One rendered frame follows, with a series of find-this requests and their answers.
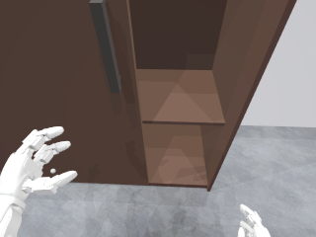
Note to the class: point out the right robot hand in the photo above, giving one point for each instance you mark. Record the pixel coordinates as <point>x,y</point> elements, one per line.
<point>255,227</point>

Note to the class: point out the wardrobe door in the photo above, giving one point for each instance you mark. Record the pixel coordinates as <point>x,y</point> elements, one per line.
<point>5,153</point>
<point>52,74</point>

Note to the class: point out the handle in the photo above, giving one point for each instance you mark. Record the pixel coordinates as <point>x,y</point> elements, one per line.
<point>104,35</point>

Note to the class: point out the left robot hand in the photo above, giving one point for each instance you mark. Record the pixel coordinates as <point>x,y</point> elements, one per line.
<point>15,176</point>

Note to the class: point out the robot left forearm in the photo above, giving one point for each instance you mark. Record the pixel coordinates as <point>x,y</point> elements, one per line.
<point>11,209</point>

